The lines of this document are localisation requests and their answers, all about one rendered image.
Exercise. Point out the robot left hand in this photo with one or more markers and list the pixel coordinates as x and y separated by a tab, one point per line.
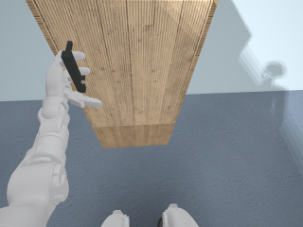
56	81

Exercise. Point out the left robot forearm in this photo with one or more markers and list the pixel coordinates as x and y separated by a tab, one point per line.
51	140

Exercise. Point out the cupboard door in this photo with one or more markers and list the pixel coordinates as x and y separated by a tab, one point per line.
139	53

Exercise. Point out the robot right thigh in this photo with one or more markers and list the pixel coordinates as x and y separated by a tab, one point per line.
177	217

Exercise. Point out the handle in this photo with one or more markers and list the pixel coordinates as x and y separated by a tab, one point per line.
72	68

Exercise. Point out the right robot shin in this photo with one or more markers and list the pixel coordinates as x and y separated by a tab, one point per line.
174	205

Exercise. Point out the left robot upper arm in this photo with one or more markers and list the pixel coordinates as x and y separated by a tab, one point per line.
34	193

